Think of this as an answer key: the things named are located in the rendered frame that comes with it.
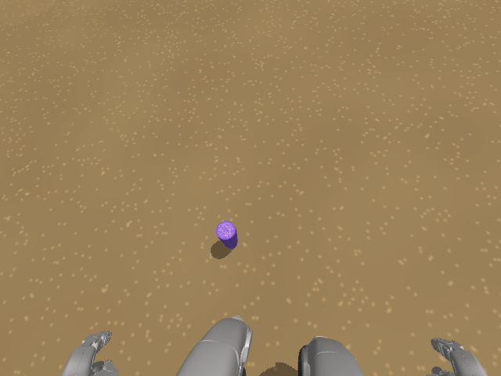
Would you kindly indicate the left robot hand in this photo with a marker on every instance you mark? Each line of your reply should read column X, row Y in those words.
column 81, row 360

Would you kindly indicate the cup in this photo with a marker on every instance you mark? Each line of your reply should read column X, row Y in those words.
column 226, row 232

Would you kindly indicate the right robot hand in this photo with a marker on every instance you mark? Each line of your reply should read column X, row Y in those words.
column 464, row 362

